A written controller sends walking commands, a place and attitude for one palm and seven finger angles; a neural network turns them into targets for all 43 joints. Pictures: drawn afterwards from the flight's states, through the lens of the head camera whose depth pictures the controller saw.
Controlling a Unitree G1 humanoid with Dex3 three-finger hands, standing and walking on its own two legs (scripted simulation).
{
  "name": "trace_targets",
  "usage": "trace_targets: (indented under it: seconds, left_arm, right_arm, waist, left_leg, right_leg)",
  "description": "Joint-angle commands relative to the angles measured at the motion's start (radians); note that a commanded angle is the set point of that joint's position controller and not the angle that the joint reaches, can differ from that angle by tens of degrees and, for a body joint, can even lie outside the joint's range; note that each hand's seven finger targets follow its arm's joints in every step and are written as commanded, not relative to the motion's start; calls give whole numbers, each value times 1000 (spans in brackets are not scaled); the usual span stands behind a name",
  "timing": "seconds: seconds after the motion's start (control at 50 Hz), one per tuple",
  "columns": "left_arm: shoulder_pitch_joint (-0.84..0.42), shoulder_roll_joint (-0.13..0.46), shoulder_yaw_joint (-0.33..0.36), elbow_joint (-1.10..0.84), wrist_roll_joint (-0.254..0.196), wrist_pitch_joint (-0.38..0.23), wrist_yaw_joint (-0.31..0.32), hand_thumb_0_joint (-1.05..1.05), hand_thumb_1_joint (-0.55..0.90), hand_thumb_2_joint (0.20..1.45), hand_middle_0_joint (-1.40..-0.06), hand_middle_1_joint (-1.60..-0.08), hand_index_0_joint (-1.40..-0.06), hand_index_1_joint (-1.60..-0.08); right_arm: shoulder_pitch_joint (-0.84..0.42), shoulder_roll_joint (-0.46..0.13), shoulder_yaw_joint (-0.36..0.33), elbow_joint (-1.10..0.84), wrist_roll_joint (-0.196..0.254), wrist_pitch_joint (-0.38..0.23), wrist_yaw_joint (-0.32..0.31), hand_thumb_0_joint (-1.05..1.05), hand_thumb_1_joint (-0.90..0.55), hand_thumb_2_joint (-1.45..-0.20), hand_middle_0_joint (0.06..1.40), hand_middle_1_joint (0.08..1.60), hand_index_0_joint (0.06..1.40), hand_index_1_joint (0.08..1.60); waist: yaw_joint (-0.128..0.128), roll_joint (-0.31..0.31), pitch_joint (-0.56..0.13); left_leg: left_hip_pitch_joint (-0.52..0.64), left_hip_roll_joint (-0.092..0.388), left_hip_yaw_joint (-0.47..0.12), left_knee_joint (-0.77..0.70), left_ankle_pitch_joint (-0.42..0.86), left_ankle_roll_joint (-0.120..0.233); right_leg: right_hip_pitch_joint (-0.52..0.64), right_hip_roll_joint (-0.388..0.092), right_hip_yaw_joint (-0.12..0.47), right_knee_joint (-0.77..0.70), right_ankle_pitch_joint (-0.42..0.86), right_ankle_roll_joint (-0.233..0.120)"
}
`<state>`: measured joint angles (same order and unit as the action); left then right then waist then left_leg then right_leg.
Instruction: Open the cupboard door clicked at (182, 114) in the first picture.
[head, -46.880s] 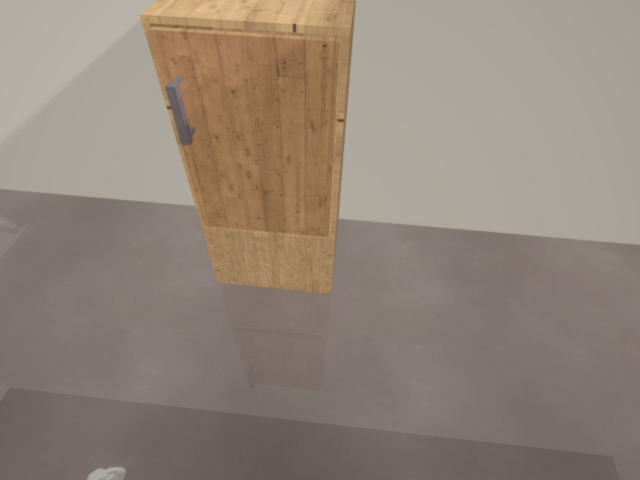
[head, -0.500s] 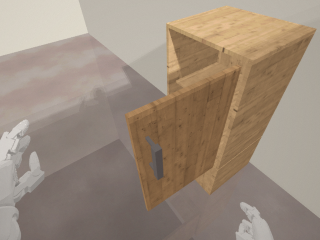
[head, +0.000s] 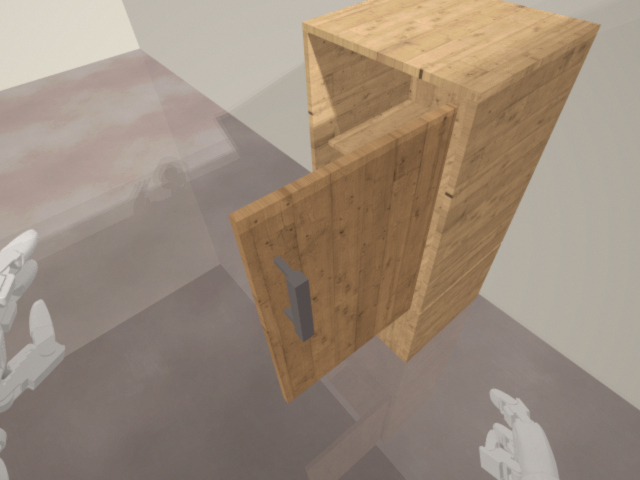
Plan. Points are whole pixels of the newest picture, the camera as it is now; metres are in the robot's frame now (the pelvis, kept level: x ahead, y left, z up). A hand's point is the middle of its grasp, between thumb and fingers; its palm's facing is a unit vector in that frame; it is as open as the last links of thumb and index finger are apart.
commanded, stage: step back with the hand held close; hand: left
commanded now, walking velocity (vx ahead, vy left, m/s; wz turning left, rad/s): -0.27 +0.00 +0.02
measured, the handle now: (293, 299) +0.37 +0.08 -0.01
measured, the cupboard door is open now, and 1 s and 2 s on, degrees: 88 88 88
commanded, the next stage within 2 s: stop stepping back and stand still in 0.94 s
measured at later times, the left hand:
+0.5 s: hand out of the picture +0.11 +0.30 +0.15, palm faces +0.46 -0.73 -0.51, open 7.4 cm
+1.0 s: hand out of the picture +0.05 +0.26 +0.15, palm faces +0.38 -0.82 -0.43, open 7.4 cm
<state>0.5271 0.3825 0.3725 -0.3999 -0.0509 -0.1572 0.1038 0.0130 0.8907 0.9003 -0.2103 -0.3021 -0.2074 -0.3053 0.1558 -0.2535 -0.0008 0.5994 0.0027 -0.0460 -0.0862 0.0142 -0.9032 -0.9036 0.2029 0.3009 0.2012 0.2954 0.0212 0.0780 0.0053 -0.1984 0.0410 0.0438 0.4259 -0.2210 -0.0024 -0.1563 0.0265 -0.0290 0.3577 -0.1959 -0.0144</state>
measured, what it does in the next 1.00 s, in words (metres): walks backwards: right foot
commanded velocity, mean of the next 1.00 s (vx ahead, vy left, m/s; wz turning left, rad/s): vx -0.33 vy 0.00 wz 0.00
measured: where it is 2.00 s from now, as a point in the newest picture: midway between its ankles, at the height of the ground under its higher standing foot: outside the picture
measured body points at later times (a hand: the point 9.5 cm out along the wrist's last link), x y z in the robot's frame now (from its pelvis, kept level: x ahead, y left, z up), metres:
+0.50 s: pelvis -0.08 +0.02 -0.02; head -0.06 +0.03 +0.43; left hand +0.08 +0.33 +0.18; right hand +0.10 -0.20 -0.09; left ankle +0.00 +0.12 -0.74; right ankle -0.01 -0.11 -0.74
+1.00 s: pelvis -0.17 +0.01 -0.02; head -0.14 +0.03 +0.43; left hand +0.02 +0.30 +0.18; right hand +0.03 -0.21 -0.09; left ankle -0.01 +0.11 -0.74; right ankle -0.25 -0.11 -0.75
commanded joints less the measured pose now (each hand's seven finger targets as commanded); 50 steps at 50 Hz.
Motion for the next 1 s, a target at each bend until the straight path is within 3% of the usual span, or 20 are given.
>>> trace_targets:
  seconds: [0.0,0.12,0.22,0.3,0.4,0.44,0.5,0.56,0.6,0.64,0.66,0.7,0.78,0.84,0.86,0.9,0.92,0.94,0.96,0.98]
  left_arm:
    - [-1,222,160,-205,-3,-48,33,0,900,900,-200,-300,-200,-300]
    - [22,229,164,-281,0,-46,50,0,900,900,-200,-300,-200,-300]
    - [30,222,170,-288,9,-64,62,0,900,900,-200,-300,-200,-300]
    - [-1,220,180,-301,29,-91,68,0,900,900,-200,-300,-200,-300]
    - [-6,221,215,-295,52,-119,70,0,900,900,-200,-300,-200,-300]
    - [-12,203,200,-320,47,-125,65,0,900,900,-200,-300,-200,-300]
    - [-49,212,186,-325,40,-127,69,0,900,900,-200,-300,-200,-300]
    - [-97,209,146,-349,30,-128,86,0,900,900,-200,-300,-200,-300]
    - [-95,244,178,-365,30,-136,94,0,900,900,-200,-300,-200,-300]
    - [-67,222,202,-371,38,-143,90,0,900,900,-200,-300,-200,-300]
    - [-67,228,224,-371,43,-146,86,0,900,900,-200,-300,-200,-300]
    - [-45,255,246,-354,28,-146,79,0,900,900,-200,-300,-200,-300]
    - [16,179,164,-332,-5,-125,74,0,900,900,-200,-300,-200,-300]
    - [-51,184,128,-352,-13,-131,66,0,900,900,-200,-300,-200,-300]
    - [-72,207,135,-352,-12,-139,62,0,900,900,-200,-300,-200,-300]
    - [-91,286,184,-347,-4,-152,66,0,900,900,-200,-300,-200,-300]
    - [-127,315,207,-342,3,-163,74,0,900,900,-200,-300,-200,-300]
    - [-140,262,149,-338,2,-150,67,0,900,900,-200,-300,-200,-300]
    - [-99,303,196,-330,4,-133,61,0,900,900,-200,-300,-200,-300]
    - [-52,317,219,-324,-3,-117,52,0,900,900,-200,-300,-200,-300]
  right_arm:
    - [-100,-103,-51,-169,8,-18,-16,0,-900,-900,200,300,200,300]
    - [-90,-98,-52,-196,10,-12,-19,0,-900,-900,200,300,200,300]
    - [-78,-104,-51,-196,7,-24,-18,0,-900,-900,200,300,200,300]
    - [-75,-124,-51,-203,6,-49,-17,0,-900,-900,200,300,200,300]
    - [-59,-121,-56,-201,3,-87,-16,0,-900,-900,200,300,200,300]
    - [-41,-113,-55,-196,3,-101,-11,0,-900,-900,200,300,200,300]
    - [-19,-109,-61,-163,-8,-110,-7,0,-900,-900,200,300,200,300]
    - [-5,-93,-49,-126,-10,-108,-1,0,-900,-900,200,300,200,300]
    - [-28,-106,-50,-124,-10,-107,-12,0,-900,-900,200,300,200,300]
    - [-64,-119,-46,-152,-10,-117,-20,0,-900,-900,200,300,200,300]
    - [-64,-110,-53,-151,-15,-123,-21,0,-900,-900,200,300,200,300]
    - [-60,-87,-65,-142,-16,-138,-8,0,-900,-900,200,300,200,300]
    - [-56,-77,-54,-106,-21,-154,19,0,-900,-900,200,300,200,300]
    - [-58,-84,-49,-82,-27,-154,23,0,-900,-900,200,300,200,300]
    - [-58,-85,-51,-78,-28,-145,25,0,-900,-900,200,300,200,300]
    - [-50,-58,-45,-66,-30,-118,22,0,-900,-900,200,300,200,300]
    - [-72,-53,-32,-73,-34,-122,17,0,-900,-900,200,300,200,300]
    - [-78,-56,-47,-80,-3,-125,9,0,-900,-900,200,300,200,300]
    - [-87,-69,-49,-106,3,-121,1,0,-900,-900,200,300,200,300]
    - [-91,-65,-40,-121,3,-108,-6,0,-900,-900,200,300,200,300]
  waist:
    - [-7,-75,-169]
    - [-5,-25,-169]
    - [-10,3,-101]
    - [-11,62,-40]
    - [-4,83,-63]
    - [-16,12,-70]
    - [-31,-118,-43]
    - [-48,-139,-52]
    - [-44,-34,-41]
    - [-23,201,-59]
    - [-11,236,-100]
    - [-11,96,-140]
    - [-15,134,-113]
    - [-14,133,-141]
    - [-18,70,-136]
    - [-30,-111,-180]
    - [-24,-119,-184]
    - [-33,-218,-195]
    - [-28,-262,-196]
    - [-28,-200,-198]
  left_leg:
    - [80,20,-21,-5,345,29]
    - [2,29,-33,-15,281,30]
    - [-146,44,-64,-63,31,47]
    - [-367,84,-133,-157,-315,81]
    - [-568,138,-201,-188,-483,124]
    - [-513,96,-162,-99,-437,107]
    - [-315,-2,-80,110,-362,55]
    - [-70,-44,-64,229,-204,14]
    - [-124,5,-138,72,-265,30]
    - [-463,184,-346,-256,-564,104]
    - [-550,262,-430,-338,-594,148]
    - [-385,278,-395,-262,-381,167]
    - [-218,226,-251,-247,-225,122]
    - [-75,196,-192,-202,-74,69]
    - [-48,169,-162,-124,-9,43]
    - [54,56,-45,118,58,-17]
    - [73,17,-4,172,42,-28]
    - [47,-41,1,227,33,-18]
    - [42,-49,14,229,97,-9]
    - [52,-50,12,174,219,-2]
  right_leg:
    - [17,-86,45,7,412,22]
    - [21,-72,55,48,335,23]
    - [16,-57,77,51,133,21]
    - [88,-22,65,125,-33,28]
    - [231,20,71,303,33,37]
    - [157,-3,122,258,50,23]
    - [-139,-102,270,20,-176,-27]
    - [-381,-166,247,-62,-244,-59]
    - [-343,-93,159,14,-255,-19]
    - [-13,49,51,369,-181,37]
    - [101,86,36,570,-152,39]
    - [-17,78,85,659,-248,25]
    - [-89,53,35,448,-329,1]
    - [-71,38,32,126,-251,-15]
    - [-93,-7,91,-7,-173,-35]
    - [-210,-194,279,-101,83,-95]
    - [-227,-231,264,-97,257,-87]
    - [-168,-192,184,-39,464,-41]
    - [-142,-162,134,10,627,-5]
    - [-121,-129,89,64,684,10]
